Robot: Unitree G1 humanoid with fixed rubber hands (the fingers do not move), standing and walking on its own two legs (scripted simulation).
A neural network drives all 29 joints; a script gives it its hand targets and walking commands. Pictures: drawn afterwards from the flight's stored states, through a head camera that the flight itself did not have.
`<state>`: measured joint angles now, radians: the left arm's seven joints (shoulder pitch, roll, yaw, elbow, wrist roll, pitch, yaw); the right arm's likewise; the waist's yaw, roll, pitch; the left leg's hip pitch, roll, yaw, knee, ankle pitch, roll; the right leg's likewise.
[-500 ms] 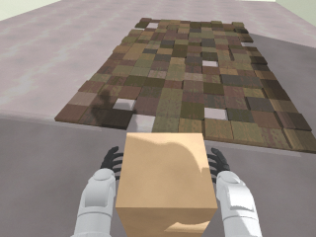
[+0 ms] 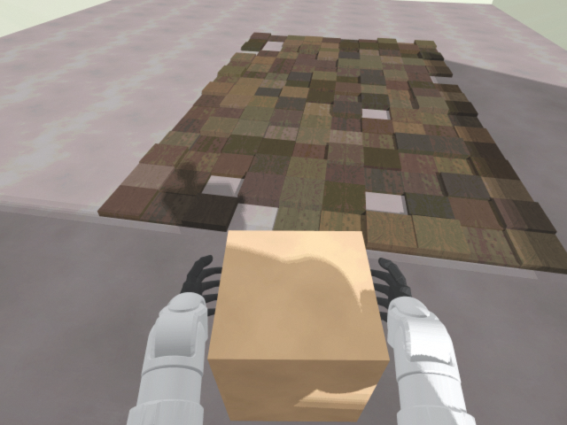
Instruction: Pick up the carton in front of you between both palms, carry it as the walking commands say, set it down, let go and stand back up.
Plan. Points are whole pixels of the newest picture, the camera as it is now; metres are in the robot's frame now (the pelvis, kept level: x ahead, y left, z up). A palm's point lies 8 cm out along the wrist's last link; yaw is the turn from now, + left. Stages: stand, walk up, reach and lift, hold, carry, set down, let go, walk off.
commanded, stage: hold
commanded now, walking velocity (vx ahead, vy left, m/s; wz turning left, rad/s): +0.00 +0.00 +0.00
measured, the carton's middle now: (294, 328) +0.30 +0.00 -0.03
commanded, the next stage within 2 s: carry in 0.72 s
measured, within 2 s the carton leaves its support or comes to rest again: neither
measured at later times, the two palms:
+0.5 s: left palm (194, 303) +0.29 +0.15 +0.05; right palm (398, 307) +0.29 -0.15 +0.05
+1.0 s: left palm (212, 267) +0.33 +0.13 +0.08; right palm (413, 276) +0.33 -0.17 +0.07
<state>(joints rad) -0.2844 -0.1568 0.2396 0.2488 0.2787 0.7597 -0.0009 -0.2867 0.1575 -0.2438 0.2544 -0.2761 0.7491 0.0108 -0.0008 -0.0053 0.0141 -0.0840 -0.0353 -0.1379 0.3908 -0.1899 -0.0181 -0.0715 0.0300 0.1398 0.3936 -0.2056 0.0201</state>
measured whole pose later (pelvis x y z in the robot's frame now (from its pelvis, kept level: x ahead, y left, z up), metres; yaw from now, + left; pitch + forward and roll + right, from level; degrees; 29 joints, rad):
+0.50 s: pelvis +0.01 +0.00 +0.00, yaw +0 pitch -7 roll +0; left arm -0.24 -0.15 0.20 0.21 0.27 0.77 0.00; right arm -0.24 0.15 -0.20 0.22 -0.26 0.77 0.00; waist 0.00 0.00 0.01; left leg -0.06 -0.03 -0.14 0.36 -0.19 -0.02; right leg -0.05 0.03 0.14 0.37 -0.21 0.02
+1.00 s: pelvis +0.05 -0.02 -0.01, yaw +0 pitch +3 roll +0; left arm -0.18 -0.14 0.12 -0.10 0.15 0.94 0.06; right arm -0.15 0.13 -0.13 -0.14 -0.15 0.94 -0.05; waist 0.00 0.02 -0.16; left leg -0.33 0.05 -0.01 0.66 -0.43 -0.02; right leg -0.26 -0.01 -0.02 0.55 -0.33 0.01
